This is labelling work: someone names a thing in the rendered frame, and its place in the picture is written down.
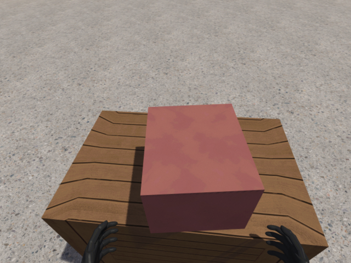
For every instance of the carton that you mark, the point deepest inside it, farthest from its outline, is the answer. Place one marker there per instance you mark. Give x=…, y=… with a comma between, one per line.
x=198, y=172

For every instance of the pedestal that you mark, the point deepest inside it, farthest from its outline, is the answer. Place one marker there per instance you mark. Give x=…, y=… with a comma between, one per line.
x=104, y=183

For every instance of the robot right hand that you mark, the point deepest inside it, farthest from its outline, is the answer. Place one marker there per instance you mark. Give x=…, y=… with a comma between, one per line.
x=291, y=247

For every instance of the robot left hand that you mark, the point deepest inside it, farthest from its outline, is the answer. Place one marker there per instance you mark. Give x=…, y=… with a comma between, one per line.
x=93, y=252

